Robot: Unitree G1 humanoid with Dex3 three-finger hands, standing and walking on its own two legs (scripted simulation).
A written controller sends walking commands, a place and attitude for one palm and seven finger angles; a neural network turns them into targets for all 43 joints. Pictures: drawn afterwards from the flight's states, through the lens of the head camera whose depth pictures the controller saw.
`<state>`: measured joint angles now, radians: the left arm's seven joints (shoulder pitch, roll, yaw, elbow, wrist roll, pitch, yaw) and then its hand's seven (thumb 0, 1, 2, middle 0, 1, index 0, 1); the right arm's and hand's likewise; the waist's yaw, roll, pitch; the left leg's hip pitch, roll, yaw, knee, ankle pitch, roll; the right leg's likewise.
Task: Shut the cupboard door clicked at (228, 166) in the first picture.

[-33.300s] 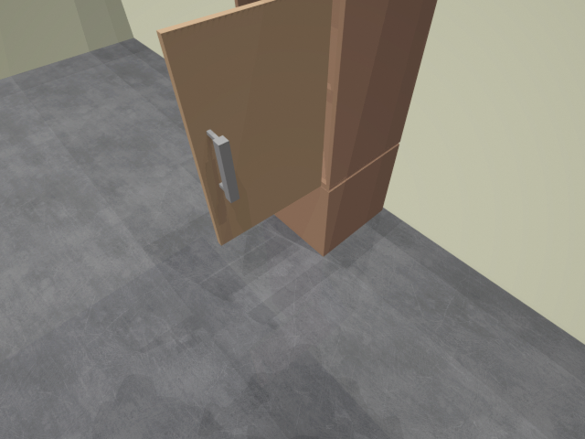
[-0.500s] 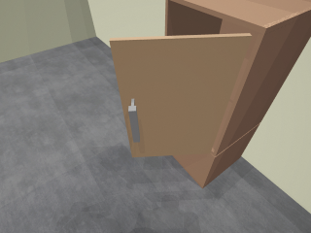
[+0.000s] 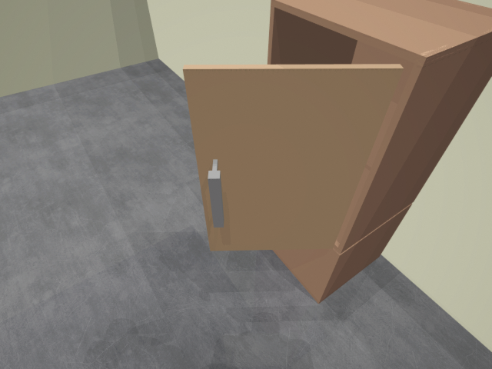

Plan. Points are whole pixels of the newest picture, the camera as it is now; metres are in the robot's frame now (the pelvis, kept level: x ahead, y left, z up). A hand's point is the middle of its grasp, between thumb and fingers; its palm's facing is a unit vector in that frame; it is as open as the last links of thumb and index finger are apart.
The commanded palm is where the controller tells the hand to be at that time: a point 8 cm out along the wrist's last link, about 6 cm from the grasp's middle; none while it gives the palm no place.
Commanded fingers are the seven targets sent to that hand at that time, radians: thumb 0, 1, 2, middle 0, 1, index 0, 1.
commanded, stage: look again from close up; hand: left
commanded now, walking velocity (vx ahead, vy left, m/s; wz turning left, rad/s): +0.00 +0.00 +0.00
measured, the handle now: (217, 194) +0.51 +0.10 -0.05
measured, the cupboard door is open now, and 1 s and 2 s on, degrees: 57 57 57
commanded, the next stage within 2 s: shuffle to correct the standing spot in 0.34 s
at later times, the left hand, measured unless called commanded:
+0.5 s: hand out of the picture +0.03 +0.13 -0.17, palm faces +0.02 -0.98 -0.19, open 7.3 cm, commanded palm none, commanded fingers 0.00 0.90 0.90 -0.20 -0.30 -0.20 -0.30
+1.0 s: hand out of the picture +0.04 +0.06 -0.18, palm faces +0.11 -0.98 -0.14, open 7.4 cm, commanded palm none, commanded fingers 0.00 0.90 0.90 -0.20 -0.30 -0.20 -0.30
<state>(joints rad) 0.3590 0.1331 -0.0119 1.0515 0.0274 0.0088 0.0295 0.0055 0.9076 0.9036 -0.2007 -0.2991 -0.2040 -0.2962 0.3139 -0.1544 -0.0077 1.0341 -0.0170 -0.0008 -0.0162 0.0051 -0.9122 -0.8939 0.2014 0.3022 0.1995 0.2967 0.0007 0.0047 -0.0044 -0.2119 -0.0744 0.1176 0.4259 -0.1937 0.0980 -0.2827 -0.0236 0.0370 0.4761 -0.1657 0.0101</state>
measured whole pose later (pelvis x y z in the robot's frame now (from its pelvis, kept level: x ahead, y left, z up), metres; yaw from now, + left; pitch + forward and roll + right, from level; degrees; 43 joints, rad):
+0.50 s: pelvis +0.03 -0.04 +0.01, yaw +1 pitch -2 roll +1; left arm 0.31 0.15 -0.02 1.08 0.01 -0.01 0.04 0.01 0.92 0.90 -0.20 -0.30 -0.20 -0.30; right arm 0.30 -0.14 0.01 1.10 -0.01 -0.02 -0.03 0.00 -0.91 -0.89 0.20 0.30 0.20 0.30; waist -0.01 0.00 0.02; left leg -0.17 -0.03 0.08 0.40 -0.21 0.04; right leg -0.22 0.02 0.00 0.43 -0.18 -0.03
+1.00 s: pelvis +0.07 -0.09 +0.00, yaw +2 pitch +1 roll +0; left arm 0.37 0.12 0.03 1.03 0.03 0.00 0.03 0.00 0.91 0.90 -0.20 -0.30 -0.20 -0.30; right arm 0.25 -0.16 -0.03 1.07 -0.01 0.00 -0.06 0.00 -0.91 -0.89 0.20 0.30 0.20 0.30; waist 0.02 -0.03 0.05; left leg -0.38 0.02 0.05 0.88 -0.45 0.00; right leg -0.19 0.12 -0.05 0.42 -0.24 -0.13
